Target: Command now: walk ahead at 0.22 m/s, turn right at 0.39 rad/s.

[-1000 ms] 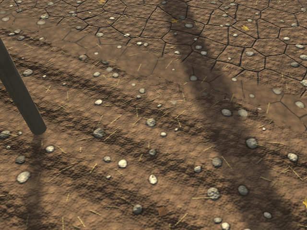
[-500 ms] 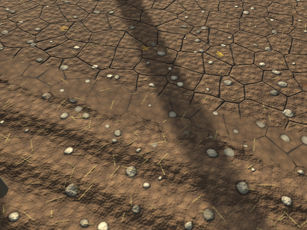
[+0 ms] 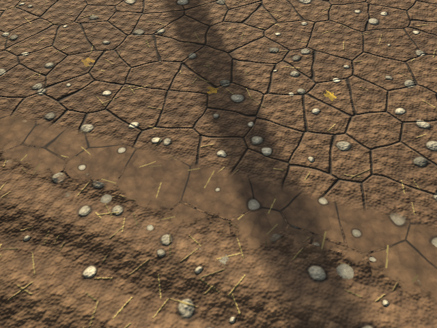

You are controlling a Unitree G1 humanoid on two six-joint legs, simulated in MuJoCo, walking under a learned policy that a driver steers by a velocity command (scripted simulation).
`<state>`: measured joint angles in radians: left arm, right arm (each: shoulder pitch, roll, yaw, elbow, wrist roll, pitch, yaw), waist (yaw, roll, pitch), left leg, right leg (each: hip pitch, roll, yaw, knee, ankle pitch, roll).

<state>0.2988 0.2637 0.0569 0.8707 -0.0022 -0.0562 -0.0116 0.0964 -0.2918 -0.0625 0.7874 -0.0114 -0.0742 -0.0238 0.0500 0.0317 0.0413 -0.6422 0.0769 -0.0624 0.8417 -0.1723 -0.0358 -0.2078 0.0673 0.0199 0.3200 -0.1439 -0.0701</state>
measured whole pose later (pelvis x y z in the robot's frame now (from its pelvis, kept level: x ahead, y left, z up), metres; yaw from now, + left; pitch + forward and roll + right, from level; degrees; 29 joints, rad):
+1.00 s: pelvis +0.19 -0.05 +0.00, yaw -27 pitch +2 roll +1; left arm 0.40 0.26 0.06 0.81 -0.01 -0.05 0.02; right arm 0.09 -0.31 -0.08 0.85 0.02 -0.07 0.03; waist 0.05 0.03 -0.02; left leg -0.58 0.06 -0.02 0.61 0.01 -0.04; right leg 0.01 0.02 0.06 0.21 -0.26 -0.05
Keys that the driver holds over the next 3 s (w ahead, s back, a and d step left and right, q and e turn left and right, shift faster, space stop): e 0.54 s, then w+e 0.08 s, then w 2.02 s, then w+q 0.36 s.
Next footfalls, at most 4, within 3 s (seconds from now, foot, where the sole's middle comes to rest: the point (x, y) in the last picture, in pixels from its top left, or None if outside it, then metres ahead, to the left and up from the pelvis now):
0.18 left None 0.23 0.13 -0.78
0.60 right None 0.09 -0.11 -0.78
1.14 left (253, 326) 0.46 -0.02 -0.78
1.66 right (365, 268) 0.65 -0.37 -0.78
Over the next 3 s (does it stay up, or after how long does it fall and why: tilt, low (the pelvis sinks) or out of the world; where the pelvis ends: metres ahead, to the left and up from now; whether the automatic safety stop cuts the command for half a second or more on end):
stays up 1.21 -0.55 0.00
